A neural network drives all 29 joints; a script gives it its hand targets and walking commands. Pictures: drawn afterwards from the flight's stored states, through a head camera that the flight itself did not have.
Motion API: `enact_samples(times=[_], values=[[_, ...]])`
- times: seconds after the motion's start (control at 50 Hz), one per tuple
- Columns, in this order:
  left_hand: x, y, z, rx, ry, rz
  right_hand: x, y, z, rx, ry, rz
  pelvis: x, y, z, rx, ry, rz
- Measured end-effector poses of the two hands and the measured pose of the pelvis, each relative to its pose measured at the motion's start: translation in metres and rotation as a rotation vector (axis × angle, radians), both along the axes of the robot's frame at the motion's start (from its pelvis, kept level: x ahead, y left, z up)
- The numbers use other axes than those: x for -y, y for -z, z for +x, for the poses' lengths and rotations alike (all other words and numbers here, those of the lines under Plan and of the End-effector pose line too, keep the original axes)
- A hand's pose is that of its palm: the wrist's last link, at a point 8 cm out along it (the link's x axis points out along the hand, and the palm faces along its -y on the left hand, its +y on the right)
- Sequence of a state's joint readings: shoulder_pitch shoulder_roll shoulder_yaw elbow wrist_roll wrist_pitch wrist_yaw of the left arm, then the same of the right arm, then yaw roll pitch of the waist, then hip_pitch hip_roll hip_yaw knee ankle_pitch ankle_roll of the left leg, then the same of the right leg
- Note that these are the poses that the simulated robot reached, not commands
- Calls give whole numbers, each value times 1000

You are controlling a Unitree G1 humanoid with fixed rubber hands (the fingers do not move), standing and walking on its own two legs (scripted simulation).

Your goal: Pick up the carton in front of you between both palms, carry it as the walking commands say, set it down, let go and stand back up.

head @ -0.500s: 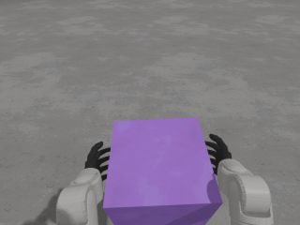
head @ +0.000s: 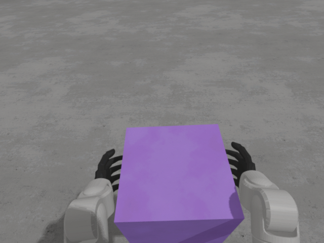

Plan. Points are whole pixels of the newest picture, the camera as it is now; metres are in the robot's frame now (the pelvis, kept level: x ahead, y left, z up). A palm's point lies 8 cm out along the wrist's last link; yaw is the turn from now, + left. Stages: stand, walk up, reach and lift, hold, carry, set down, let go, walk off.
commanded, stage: carry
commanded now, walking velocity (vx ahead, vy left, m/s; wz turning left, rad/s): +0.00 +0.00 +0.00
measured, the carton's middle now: (174, 190) +0.26 -0.01 +0.02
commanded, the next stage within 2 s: hold in 1.70 s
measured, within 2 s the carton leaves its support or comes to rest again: neither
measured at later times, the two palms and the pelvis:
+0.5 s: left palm (102, 178) +0.28 +0.16 +0.07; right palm (230, 167) +0.29 -0.14 +0.07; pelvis +0.03 +0.01 +0.00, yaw +1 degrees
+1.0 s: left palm (102, 187) +0.28 +0.17 +0.03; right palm (223, 177) +0.28 -0.13 +0.03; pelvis -0.01 +0.02 +0.00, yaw +1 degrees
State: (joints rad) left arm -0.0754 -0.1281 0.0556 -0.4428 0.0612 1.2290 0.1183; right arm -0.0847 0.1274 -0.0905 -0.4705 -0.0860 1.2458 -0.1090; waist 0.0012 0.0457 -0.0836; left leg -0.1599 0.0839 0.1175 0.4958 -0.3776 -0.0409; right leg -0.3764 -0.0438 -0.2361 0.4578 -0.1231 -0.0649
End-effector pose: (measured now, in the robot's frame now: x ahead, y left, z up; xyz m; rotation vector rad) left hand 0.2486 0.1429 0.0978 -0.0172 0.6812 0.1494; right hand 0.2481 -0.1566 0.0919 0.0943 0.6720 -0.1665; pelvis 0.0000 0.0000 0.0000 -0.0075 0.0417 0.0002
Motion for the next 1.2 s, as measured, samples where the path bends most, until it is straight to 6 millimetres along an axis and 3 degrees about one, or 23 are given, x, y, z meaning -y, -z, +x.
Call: enact_samples(times=[0.16,0.32,0.7,0.92,1.2], values=[[-6,0,29,15,-23,-10,-6,-3,35,15,-24,-13,1,0,32,-16,-14,-9],[-15,12,33,-2,-36,-27,-15,3,44,-2,-44,-42,-3,3,40,-19,-21,-9],[-25,40,26,-14,11,21,-24,31,32,-13,-64,-97,-16,2,15,16,-16,1],[-29,65,26,-27,30,54,-28,58,33,-25,-90,-116,-20,2,-5,25,-15,13],[-26,57,22,37,25,55,-25,52,28,39,-80,-106,-17,3,-16,18,-21,13]])
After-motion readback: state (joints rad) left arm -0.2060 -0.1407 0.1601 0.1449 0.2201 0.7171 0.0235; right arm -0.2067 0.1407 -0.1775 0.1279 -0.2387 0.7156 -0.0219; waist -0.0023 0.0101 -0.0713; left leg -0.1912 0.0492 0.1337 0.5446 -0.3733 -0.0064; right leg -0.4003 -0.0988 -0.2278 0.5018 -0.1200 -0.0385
